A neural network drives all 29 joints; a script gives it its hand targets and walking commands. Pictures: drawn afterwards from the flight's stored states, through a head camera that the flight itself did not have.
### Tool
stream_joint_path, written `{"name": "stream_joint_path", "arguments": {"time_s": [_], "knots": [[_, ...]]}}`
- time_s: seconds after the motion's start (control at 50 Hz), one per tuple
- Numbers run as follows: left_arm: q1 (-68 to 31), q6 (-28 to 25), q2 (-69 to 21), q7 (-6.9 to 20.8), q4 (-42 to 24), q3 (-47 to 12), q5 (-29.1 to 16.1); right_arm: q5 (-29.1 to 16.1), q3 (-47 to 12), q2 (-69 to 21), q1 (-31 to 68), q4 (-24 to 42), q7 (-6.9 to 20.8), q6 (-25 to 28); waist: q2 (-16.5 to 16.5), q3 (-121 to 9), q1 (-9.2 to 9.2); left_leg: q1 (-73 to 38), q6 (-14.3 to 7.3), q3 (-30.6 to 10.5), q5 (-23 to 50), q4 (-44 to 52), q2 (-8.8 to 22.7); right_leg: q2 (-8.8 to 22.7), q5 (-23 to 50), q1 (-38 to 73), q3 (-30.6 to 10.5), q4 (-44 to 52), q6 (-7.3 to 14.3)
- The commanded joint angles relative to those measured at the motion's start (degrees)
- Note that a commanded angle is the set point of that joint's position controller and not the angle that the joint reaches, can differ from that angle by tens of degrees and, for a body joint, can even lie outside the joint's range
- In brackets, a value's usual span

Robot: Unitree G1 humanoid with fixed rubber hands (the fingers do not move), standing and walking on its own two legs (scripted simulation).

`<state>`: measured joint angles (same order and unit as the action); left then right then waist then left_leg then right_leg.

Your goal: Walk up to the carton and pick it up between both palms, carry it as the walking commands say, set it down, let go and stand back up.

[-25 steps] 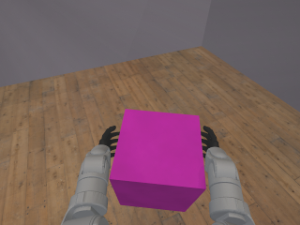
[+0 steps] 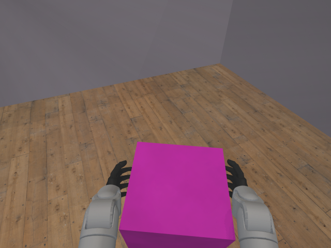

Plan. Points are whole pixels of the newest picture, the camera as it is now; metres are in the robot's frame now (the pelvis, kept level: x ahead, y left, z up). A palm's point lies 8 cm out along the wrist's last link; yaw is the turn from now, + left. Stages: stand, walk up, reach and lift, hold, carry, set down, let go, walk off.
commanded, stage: reach and lift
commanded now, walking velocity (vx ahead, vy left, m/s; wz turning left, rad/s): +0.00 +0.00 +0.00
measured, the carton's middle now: (174, 204) +0.27 -0.02 -0.02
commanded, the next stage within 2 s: hold in 1.18 s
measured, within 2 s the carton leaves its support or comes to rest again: neither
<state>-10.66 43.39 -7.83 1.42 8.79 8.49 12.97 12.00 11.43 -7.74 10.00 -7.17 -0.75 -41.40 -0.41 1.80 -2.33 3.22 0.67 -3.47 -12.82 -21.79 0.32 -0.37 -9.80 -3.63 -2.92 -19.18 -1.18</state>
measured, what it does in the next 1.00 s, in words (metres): stands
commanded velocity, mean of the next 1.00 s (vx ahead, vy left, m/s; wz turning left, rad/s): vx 0.00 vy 0.00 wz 0.00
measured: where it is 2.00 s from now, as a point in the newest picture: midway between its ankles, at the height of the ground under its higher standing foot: outside the picture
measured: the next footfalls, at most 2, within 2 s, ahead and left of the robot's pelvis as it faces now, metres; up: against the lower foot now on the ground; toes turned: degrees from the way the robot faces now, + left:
none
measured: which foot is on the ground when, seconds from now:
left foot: down 0.00-1.00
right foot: down 0.00-1.00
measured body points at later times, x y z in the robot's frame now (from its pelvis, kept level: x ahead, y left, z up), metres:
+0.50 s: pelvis -0.01 -0.01 +0.00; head -0.04 -0.01 +0.45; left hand +0.27 +0.14 +0.03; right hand +0.27 -0.17 +0.03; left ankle +0.00 +0.13 -0.75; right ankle +0.01 -0.13 -0.75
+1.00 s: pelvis -0.02 -0.01 +0.00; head -0.06 -0.01 +0.44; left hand +0.26 +0.14 +0.03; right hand +0.27 -0.17 +0.04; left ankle +0.00 +0.13 -0.75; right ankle +0.01 -0.13 -0.75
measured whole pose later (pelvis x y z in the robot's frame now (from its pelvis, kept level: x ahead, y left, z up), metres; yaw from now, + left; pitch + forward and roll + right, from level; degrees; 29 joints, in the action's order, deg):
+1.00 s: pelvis -0.02 -0.01 +0.00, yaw +0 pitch -8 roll +0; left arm -11.5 43.8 -7.9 1.3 10.3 10.7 12.8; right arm 13.7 12.0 -8.2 13.0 -10.3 -0.2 -42.5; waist 0.3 1.9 -0.3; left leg 4.3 1.3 -3.8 -11.9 -23.6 0.3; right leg -0.6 -10.0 -5.6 -2.8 -23.0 -0.6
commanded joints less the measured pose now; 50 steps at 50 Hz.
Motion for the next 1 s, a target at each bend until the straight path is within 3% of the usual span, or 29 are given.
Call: {"name": "stream_joint_path", "arguments": {"time_s": [0.0,0.2,0.22,0.24,0.3,0.44,0.48,0.52,0.58,0.6,0.68,0.8,0.84,0.98], "knots": [[-31.0,-4.1,-47.0,11.0,-10.3,-32.1,-13.3,-14.0,-35.8,-49.5,27.2,5.4,13.7,0.2,1.5,-17.0,2.10,-0.9,-0.4,-0.8,18.3,4.4,-5.4,-5.9,18.9,8.8,0.1,0.3,-0.2],[-30.9,-4.3,-47.1,10.7,-13.0,-34.5,-14.5,-12.8,-35.5,-47.6,25.8,7.8,13.2,1.2,1.2,-18.4,0.92,-2.2,-0.1,-0.7,19.7,4.3,-5.5,-6.3,17.8,7.5,0.0,0.5,0.1],[-30.5,-4.3,-46.6,10.8,-12.5,-34.3,-14.6,-13.1,-36.1,-48.1,26.2,8.4,13.1,1.3,0.2,-17.9,1.40,-1.6,-0.3,-0.7,18.3,4.3,-5.6,-6.2,17.2,7.8,-0.1,0.6,0.3],[-31.6,-4.6,-47.0,10.8,-13.2,-34.9,-15.0,-12.7,-36.0,-47.7,25.2,7.9,13.0,1.2,0.5,-18.5,0.50,-2.2,-0.2,-0.8,19.2,4.3,-5.4,-6.3,17.9,7.2,-0.2,0.5,0.2],[-32.7,-4.6,-45.9,11.0,-12.8,-34.4,-14.8,-12.1,-35.2,-48.0,25.4,6.1,12.9,0.9,-0.5,-17.4,0.39,-0.5,-0.6,-0.5,14.8,4.6,-5.7,-6.2,14.3,7.4,0.0,1.0,0.2],[-34.3,-4.6,-46.8,11.7,-10.3,-33.5,-14.4,-13.3,-35.8,-49.9,29.4,4.9,13.5,1.1,1.1,-16.6,1.77,1.3,-1.0,0.4,10.9,4.3,-6.2,-5.5,11.0,7.0,-0.4,0.7,0.4],[-35.4,-4.8,-46.6,11.9,-10.5,-33.5,-14.7,-13.4,-36.1,-51.2,29.3,3.4,13.6,0.8,-0.6,-16.8,2.18,1.4,-1.2,0.2,10.5,4.3,-5.9,-5.7,10.6,6.8,-0.2,0.5,0.2],[-36.8,-4.8,-46.8,12.1,-9.7,-33.2,-14.5,-13.2,-35.7,-51.1,30.7,3.0,13.7,1.0,0.8,-17.1,1.97,1.5,-1.2,0.5,8.8,4.1,-6.1,-5.2,8.8,6.2,-0.5,0.5,0.4],[-37.1,-4.5,-46.4,12.7,-7.8,-31.9,-14.2,-12.8,-35.1,-51.8,32.0,1.8,13.8,0.5,-1.0,-15.5,2.42,2.6,-1.8,0.8,6.3,4.2,-6.2,-5.2,5.8,5.9,-0.4,1.0,0.1],[-37.2,-4.5,-46.9,12.7,-7.2,-31.8,-13.7,-12.9,-35.1,-51.7,32.7,1.9,14.0,0.6,0.6,-15.0,2.44,2.7,-1.7,1.0,5.5,4.1,-6.2,-4.9,5.0,5.2,-0.5,0.8,0.4],[-39.1,-4.4,-47.1,13.2,-6.5,-31.6,-14.3,-13.0,-34.9,-53.1,34.3,0.2,14.3,0.5,-0.7,-15.7,2.58,2.9,-1.8,1.1,4.1,3.9,-6.1,-5.0,3.2,5.0,-0.3,0.7,0.3],[-39.2,-4.2,-48.2,13.5,-7.3,-32.9,-15.0,-12.8,-34.9,-53.3,33.7,0.8,14.3,0.2,0.4,-17.5,1.92,1.8,-1.6,0.9,5.5,3.6,-6.2,-4.9,5.0,5.4,-0.3,0.4,0.3],[-39.4,-4.1,-47.8,13.5,-7.9,-32.7,-15.5,-12.5,-34.5,-53.6,32.1,-0.4,14.4,-0.1,-1.1,-15.7,1.80,1.8,-1.7,0.7,4.8,3.6,-6.1,-5.1,3.6,4.3,-0.2,0.8,0.4],[-38.9,-3.7,-48.9,13.3,-8.0,-33.7,-15.8,-13.4,-34.9,-52.7,33.5,1.6,14.8,0.0,0.0,-16.2,1.74,1.5,-1.3,0.4,5.1,3.6,-5.8,-5.4,3.5,4.2,0.1,0.4,0.9]]}}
